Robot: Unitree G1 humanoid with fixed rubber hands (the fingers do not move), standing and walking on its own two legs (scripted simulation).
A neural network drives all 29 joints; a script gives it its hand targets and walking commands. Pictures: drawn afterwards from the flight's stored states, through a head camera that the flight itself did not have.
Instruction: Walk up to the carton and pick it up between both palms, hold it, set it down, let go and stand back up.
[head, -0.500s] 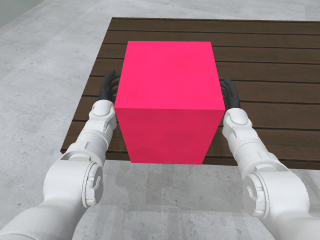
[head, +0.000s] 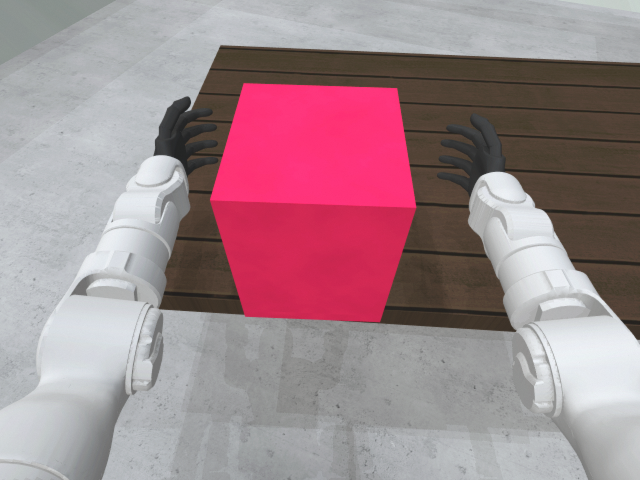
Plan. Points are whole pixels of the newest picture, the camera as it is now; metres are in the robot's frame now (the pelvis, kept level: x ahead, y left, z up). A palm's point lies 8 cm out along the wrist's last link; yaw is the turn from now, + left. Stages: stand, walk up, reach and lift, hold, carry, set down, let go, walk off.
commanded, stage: set down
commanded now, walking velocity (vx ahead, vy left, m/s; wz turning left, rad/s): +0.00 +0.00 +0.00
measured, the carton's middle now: (316, 210) +0.45 +0.05 +0.07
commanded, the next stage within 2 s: none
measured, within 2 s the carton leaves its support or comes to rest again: neither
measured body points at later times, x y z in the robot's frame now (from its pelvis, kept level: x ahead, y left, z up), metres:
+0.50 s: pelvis +0.00 -0.02 +0.01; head +0.02 +0.00 +0.46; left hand +0.45 +0.24 +0.19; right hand +0.45 -0.17 +0.18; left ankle +0.02 +0.11 -0.73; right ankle +0.03 -0.07 -0.73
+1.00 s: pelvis +0.01 -0.01 +0.01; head +0.02 +0.01 +0.46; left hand +0.41 +0.24 +0.15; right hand +0.41 -0.18 +0.14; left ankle +0.02 +0.11 -0.73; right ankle +0.03 -0.07 -0.73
